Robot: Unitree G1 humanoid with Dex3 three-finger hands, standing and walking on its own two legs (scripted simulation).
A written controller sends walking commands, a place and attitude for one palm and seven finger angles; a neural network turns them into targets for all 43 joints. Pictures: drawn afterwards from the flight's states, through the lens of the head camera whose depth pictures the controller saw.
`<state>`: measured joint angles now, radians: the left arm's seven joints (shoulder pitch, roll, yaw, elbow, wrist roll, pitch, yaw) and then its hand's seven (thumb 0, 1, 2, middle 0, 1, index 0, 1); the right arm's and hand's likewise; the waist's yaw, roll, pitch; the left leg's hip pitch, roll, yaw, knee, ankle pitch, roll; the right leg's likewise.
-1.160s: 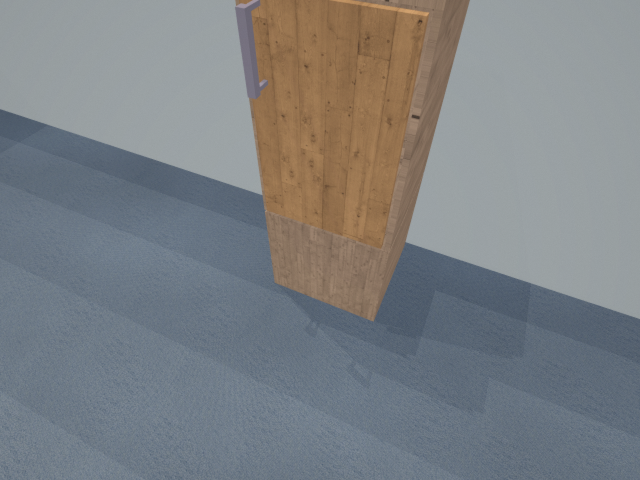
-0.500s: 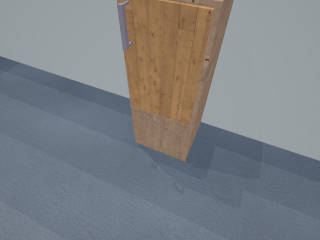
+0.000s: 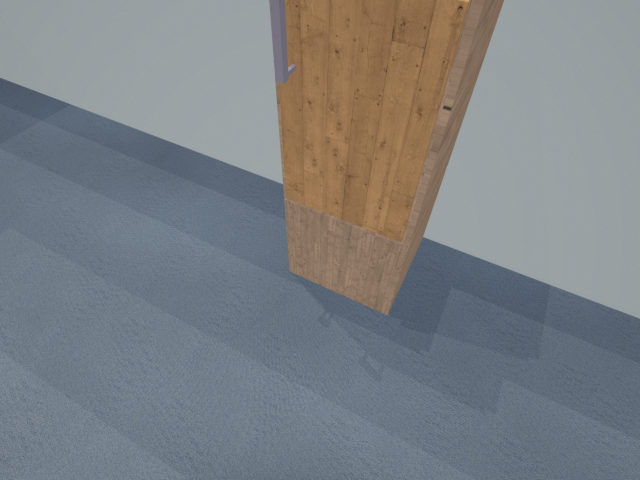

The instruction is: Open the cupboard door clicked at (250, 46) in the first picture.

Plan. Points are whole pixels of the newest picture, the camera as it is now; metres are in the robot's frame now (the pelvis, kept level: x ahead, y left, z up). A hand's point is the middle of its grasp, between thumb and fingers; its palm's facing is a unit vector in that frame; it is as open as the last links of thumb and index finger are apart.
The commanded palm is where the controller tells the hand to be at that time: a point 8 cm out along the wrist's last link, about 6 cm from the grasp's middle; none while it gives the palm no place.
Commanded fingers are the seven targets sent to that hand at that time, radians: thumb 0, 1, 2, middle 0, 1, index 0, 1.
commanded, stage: walk around to get in front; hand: left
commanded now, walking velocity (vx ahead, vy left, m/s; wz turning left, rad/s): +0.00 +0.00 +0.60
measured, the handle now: (284, 33) +0.86 +0.11 +0.15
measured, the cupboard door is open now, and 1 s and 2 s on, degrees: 0 0 0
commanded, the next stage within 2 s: none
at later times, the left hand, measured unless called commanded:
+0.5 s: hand out of the picture +0.04 +0.23 -0.14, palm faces +0.29 -0.91 -0.29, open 7.4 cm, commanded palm none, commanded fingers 0.00 0.90 0.90 -0.20 -0.30 -0.20 -0.30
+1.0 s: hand out of the picture -0.12 +0.15 -0.18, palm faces +0.62 -0.74 -0.25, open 7.4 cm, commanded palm none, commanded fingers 0.00 0.90 0.90 -0.20 -0.30 -0.20 -0.30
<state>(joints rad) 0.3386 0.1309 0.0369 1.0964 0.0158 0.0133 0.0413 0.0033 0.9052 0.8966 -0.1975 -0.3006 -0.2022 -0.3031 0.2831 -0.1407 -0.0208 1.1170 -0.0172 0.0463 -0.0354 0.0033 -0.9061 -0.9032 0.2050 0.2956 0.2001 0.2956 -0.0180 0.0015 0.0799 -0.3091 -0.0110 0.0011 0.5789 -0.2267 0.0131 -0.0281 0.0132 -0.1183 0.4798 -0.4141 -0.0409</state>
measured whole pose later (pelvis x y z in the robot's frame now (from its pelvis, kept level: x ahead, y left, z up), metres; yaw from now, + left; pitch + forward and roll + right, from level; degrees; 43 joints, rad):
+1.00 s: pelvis -0.02 -0.03 -0.01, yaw +38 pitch -1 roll +1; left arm 0.26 0.24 0.07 0.92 0.02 0.06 0.02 0.01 0.90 0.90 -0.20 -0.30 -0.20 -0.30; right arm 0.09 -0.21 -0.05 0.89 -0.02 0.04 0.01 0.01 -0.91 -0.90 0.20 0.30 0.20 0.30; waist 0.02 -0.07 0.16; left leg -0.29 -0.01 0.05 0.63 -0.31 0.02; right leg -0.36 -0.14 -0.10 0.98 -0.54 0.05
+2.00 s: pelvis -0.02 -0.09 +0.01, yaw +73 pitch +0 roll -1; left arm 0.14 0.26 0.08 0.88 0.02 0.06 0.01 0.01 0.91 0.90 -0.20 -0.30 -0.20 -0.30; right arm 0.19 -0.21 -0.05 0.92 -0.03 0.05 -0.01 0.00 -0.90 -0.90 0.21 0.30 0.20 0.30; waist -0.02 0.01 0.10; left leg -0.27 -0.03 -0.09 0.49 -0.22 0.02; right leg -0.41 -0.05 0.00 0.88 -0.42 0.08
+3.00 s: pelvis +0.00 -0.11 +0.01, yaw +109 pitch +0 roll +1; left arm 0.21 0.20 0.05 0.88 0.03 0.00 0.00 0.00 0.91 0.90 -0.20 -0.30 -0.20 -0.30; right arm 0.23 -0.25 -0.09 0.96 -0.03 0.08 0.02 0.01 -0.91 -0.90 0.21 0.30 0.20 0.30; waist -0.03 0.05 0.05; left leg -0.51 -0.06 -0.07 1.07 -0.43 -0.02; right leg -0.19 -0.05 -0.08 0.50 -0.31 0.00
